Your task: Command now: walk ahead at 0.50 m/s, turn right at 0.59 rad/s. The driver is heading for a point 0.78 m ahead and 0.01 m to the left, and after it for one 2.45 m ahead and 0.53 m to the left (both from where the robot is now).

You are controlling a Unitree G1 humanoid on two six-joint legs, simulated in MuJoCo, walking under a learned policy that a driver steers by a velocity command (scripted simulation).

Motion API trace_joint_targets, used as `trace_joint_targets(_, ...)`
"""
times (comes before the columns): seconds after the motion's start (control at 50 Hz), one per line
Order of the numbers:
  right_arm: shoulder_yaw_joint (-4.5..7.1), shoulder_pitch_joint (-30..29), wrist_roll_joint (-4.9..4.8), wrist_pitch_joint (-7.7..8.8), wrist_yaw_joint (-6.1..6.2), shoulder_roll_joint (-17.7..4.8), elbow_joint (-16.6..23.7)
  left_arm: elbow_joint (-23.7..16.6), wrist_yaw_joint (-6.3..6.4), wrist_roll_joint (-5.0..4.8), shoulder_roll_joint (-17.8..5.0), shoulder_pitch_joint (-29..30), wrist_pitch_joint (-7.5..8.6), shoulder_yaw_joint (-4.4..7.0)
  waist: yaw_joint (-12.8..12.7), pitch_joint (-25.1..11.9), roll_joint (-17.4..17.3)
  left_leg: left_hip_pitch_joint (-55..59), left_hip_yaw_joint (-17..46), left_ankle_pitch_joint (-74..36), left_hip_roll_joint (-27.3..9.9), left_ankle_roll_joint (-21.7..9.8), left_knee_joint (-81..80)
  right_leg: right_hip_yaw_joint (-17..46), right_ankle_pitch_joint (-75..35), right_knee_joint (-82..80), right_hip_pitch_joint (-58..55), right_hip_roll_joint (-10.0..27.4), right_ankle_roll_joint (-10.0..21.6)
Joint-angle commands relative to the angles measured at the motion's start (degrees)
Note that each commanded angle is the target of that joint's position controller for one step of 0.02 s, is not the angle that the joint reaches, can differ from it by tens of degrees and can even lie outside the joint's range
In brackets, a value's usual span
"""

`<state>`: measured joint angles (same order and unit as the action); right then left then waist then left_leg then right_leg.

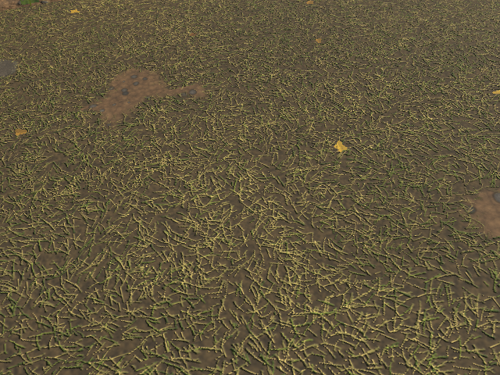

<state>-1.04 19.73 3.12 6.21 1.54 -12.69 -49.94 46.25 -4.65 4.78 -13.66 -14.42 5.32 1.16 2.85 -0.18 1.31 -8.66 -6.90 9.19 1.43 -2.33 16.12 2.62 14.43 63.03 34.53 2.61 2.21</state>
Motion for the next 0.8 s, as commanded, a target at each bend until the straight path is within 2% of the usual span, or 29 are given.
trace_joint_targets(0.02, 1.83, -1.24, 1.30, 2.01, 0.26, -6.60, 2.83, -3.98, -1.17, -0.88, -1.32, 3.12, 0.35, -0.32, -0.41, 0.55, -4.10, 4.73, 7.40, -15.00, -16.84, -11.87, -11.55, 0.70, -7.39, -7.94, 6.63, 4.84, -1.17)
trace_joint_targets(0.08, 2.23, 2.80, 1.42, 2.01, -0.86, -7.27, 0.49, -4.81, -1.73, -1.18, -0.63, 5.96, -0.52, -0.77, 0.24, 2.05, -4.09, 5.55, 1.61, -24.04, -17.03, -11.96, -11.21, -1.26, -14.25, -15.73, 5.93, 4.41, -0.88)
trace_joint_targets(0.14, 2.33, 3.86, 1.66, 2.16, -1.75, -7.62, -0.69, -5.70, -1.71, -1.26, -1.63, 8.43, -1.54, -0.48, -0.05, 3.08, -5.23, 7.51, -2.33, -28.21, -17.15, -10.64, -9.46, -1.80, -17.44, -19.40, 4.60, 3.34, 0.38)
trace_joint_targets(0.24, 3.36, 7.38, 1.24, 1.17, -1.82, -9.94, -3.03, -7.46, -1.07, -1.28, -2.79, 13.27, -1.85, 0.17, 0.77, 5.14, -5.49, 17.64, -5.30, -31.85, -19.01, -8.86, -6.00, -3.64, -10.16, -25.56, 4.31, 0.99, 2.06)
trace_joint_targets(0.28, 4.12, 8.23, 1.36, 0.45, -1.71, -11.69, -3.62, -7.81, -0.55, -1.59, -3.93, 13.38, -1.53, 0.84, -0.22, 4.69, -6.49, 19.53, -6.39, -42.99, -19.73, -8.45, -2.05, -5.61, -5.31, -27.47, -0.49, -1.81, 2.94)
trace_joint_targets(0.3, 4.40, 7.60, 1.42, 0.07, -1.78, -12.60, -3.83, -7.55, -0.16, -2.10, -5.03, 11.93, -1.11, 1.47, -2.11, 3.82, -6.80, 18.40, -7.60, -49.20, -19.23, -7.71, 1.69, -6.96, -6.78, -30.20, -5.95, -4.03, 3.92)
trace_joint_targets(0.32, 4.54, 7.74, 1.44, -0.20, -2.17, -13.44, -4.04, -6.73, 0.54, -2.90, -7.10, 9.11, -0.47, 2.45, -3.98, 1.54, -6.77, 14.70, -8.77, -53.61, -17.75, -6.73, 7.14, -8.58, -10.94, -32.91, -15.29, -7.00, 5.67)
trace_joint_targets(0.34, 4.18, 8.35, 2.85, 0.08, -3.01, -12.86, -3.85, -4.52, 1.72, -3.17, -10.42, 1.48, 0.06, 4.16, -6.34, -3.78, -5.82, 4.94, -9.50, -50.87, -15.04, -4.44, 17.52, -6.79, -15.84, -28.14, -31.41, -7.94, 8.58)
trace_joint_targets(0.36, 1.54, 15.07, 4.31, 0.50, -4.36, -6.09, -3.01, -0.34, 2.76, -3.40, -11.96, -12.94, -0.28, 4.86, -8.21, -18.55, 3.73, -17.55, -7.86, -27.89, -10.16, 1.18, 35.19, 12.21, -21.72, -25.34, -62.99, 3.72, 19.88)
trace_joint_targets(0.38, 1.89, 9.79, 2.71, 0.51, -6.67, -7.02, -2.86, 3.00, 3.40, -1.91, -11.72, -24.79, -1.35, 4.50, -13.58, -23.28, 3.65, -26.05, -1.07, 21.08, -1.13, 3.31, 50.63, 33.97, -20.50, -39.34, -69.27, 14.74, 24.81)
trace_joint_targets(0.4, 1.83, -3.49, -0.21, 0.70, -7.29, -5.49, 1.17, 5.39, 3.94, -0.37, -13.32, -26.04, 0.13, 5.72, -16.30, -9.47, 0.99, -38.04, 8.65, 20.46, -2.43, 0.97, 57.76, 31.38, -14.49, -43.58, -62.27, 14.00, 18.99)
trace_joint_targets(0.42, 2.06, -8.64, -0.06, 1.26, -6.36, -6.41, 2.31, 4.98, 4.08, -1.53, -12.93, -19.41, 1.05, 6.11, -14.10, 0.01, 2.94, -40.74, 10.59, 17.04, -6.69, 0.19, 59.07, 24.24, -11.37, -45.14, -49.14, 12.97, 16.10)
trace_joint_targets(0.44, 2.79, -5.56, 1.47, 1.02, -5.20, -8.65, 2.00, 4.15, 4.00, -2.50, -8.02, -13.68, 1.23, 4.35, -9.49, -1.15, 2.97, -34.04, 10.90, 14.89, -8.69, -0.96, 55.90, 19.23, -11.95, -46.70, -39.45, 11.93, 15.61)
trace_joint_targets(0.46, 2.58, -3.58, 1.93, 0.63, -4.67, -7.09, 1.16, 3.58, 3.78, -3.10, -3.56, -8.96, 1.30, 2.84, -5.93, 0.87, 3.54, -28.84, 10.45, 12.29, -10.25, -1.85, 54.23, 14.73, -14.02, -48.76, -29.95, 11.38, 14.68)
trace_joint_targets(0.48, 1.80, -1.71, 2.14, -0.18, -4.46, -3.97, 0.78, 2.41, 3.50, -2.99, -1.27, -5.61, 0.97, 1.76, -2.76, 1.34, 3.07, -23.14, 10.43, 12.34, -10.99, -1.84, 52.19, 12.25, -13.16, -51.59, -21.46, 11.14, 13.97)
trace_joint_targets(0.5, 3.63, 1.20, -4.15, -2.76, -3.44, -7.06, 0.42, 2.30, 3.68, -4.82, -6.69, -3.90, -0.09, 3.31, -0.03, 1.79, 0.49, -18.65, 8.35, 9.35, -8.28, 0.11, 49.21, 9.74, -22.32, -52.19, -19.06, 9.90, 10.35)
trace_joint_targets(0.52, 3.34, 1.48, -4.25, -4.04, -3.34, -5.78, 0.36, 2.39, 3.80, -4.70, -8.61, -4.14, -0.28, 3.76, 0.43, 2.16, 1.12, -17.46, 8.32, 7.36, -7.83, 0.93, 47.53, 5.98, -25.64, -53.02, -16.21, 9.59, 10.07)
trace_joint_targets(0.54, 1.15, 1.20, 1.94, -2.74, -5.16, -0.50, -0.03, 1.49, 3.14, -0.60, -1.83, -3.82, 1.58, 1.76, -0.36, 2.64, 3.51, -21.89, 9.49, 2.61, -10.09, -0.37, 47.44, 5.13, -16.00, -55.97, -15.45, 11.15, 13.23)
trace_joint_targets(0.56, 1.27, -0.24, 2.47, -2.37, -5.40, -0.38, 0.22, 2.30, 3.36, 0.42, -1.31, -5.62, 2.11, 1.72, -1.24, 3.71, 1.97, -24.59, 9.84, -0.86, -10.32, -0.49, 42.81, 4.79, -13.86, -57.00, -16.98, 11.36, 13.50)
trace_joint_targets(0.58, 1.39, -2.95, 1.81, -2.09, -5.57, -1.21, 0.89, 2.59, 3.51, 0.87, -2.23, -6.55, 2.39, 1.75, -2.09, 3.26, 1.33, -26.20, 9.16, -4.83, -10.01, -0.49, 38.20, 3.07, -14.30, -57.21, -18.73, 10.77, 13.06)
trace_joint_targets(0.6, 1.92, -7.02, 1.36, -1.55, -5.93, -2.90, 2.10, 2.93, 3.21, 0.77, -3.22, -7.95, 2.30, 1.62, -3.23, 3.03, 0.09, -26.68, 9.36, -9.11, -9.60, -0.46, 32.65, 1.02, -15.30, -57.08, -20.40, 10.16, 12.29)
trace_joint_targets(0.62, 1.97, -10.23, 0.93, -1.38, -6.02, -2.85, 3.17, 2.92, 2.89, 0.37, -4.72, -8.21, 1.93, 1.83, -3.86, 2.70, 0.00, -24.67, 7.72, -12.47, -8.16, 0.06, 28.25, -2.13, -16.69, -56.38, -20.32, 8.96, 11.33)
trace_joint_targets(0.64, 1.86, -11.53, 0.95, -1.59, -6.36, -2.56, 3.50, 3.75, 2.35, 0.68, -5.18, -9.41, 1.33, 1.77, -4.37, 2.69, 1.95, -22.78, 6.60, -13.57, -7.04, 0.52, 28.43, -3.83, -17.05, -55.77, -19.44, 8.82, 10.96)
trace_joint_targets(0.66, 1.90, -9.94, 1.67, -1.43, -6.80, -2.44, 3.29, 3.56, 2.04, 1.48, -5.31, -10.54, 0.84, 1.63, -4.17, 2.50, 2.61, -19.69, 5.27, -16.35, -5.65, 0.31, 32.81, -5.27, -16.44, -54.10, -17.64, 8.39, 10.62)
trace_joint_targets(0.68, 2.08, -6.19, 1.82, -1.20, -7.29, -2.91, 2.45, 4.32, 1.87, 2.73, -5.57, -10.69, 0.62, 1.49, -2.50, 3.22, 3.15, -21.42, 8.84, -18.62, -6.98, -0.07, 38.45, -4.21, -17.41, -51.89, -19.50, 10.94, 10.50)
trace_joint_targets(0.7, 2.68, -6.72, 1.52, -0.53, -7.13, -4.77, 2.98, 3.17, 2.18, 2.12, -5.52, -7.88, 0.89, 1.29, -1.71, 3.75, 1.54, -24.97, 10.00, -17.03, -7.46, -0.70, 36.82, -4.52, -17.79, -50.13, -23.08, 11.32, 9.64)
trace_joint_targets(0.74, 3.34, -10.35, 1.54, 0.16, -6.43, -6.13, 4.80, 3.53, 3.04, 1.09, -5.96, -8.79, 1.08, 0.91, -2.71, 4.38, 1.55, -26.68, 7.87, -10.21, -6.54, -1.61, 35.92, -4.89, -21.42, -47.30, -29.13, 12.36, 8.43)
trace_joint_targets(0.78, 4.03, -9.16, 0.79, 0.74, -5.74, -7.16, 5.46, 2.58, 3.94, 0.53, -7.86, -7.51, 0.94, 1.28, -1.45, 3.99, 1.96, -18.10, 3.62, -2.72, -3.62, -2.55, 33.65, -8.55, -34.52, -41.80, -28.72, 11.46, 6.35)
trace_joint_targets(0.8, 4.89, -5.02, -0.14, 1.26, -5.63, -8.44, 4.41, 1.73, 3.87, 0.44, -10.38, -5.62, 0.80, 1.87, 0.95, 2.94, 1.48, -8.58, 0.05, -2.66, -0.33, -2.86, 31.66, -11.32, -42.66, -35.20, -25.40, 9.74, 5.37)
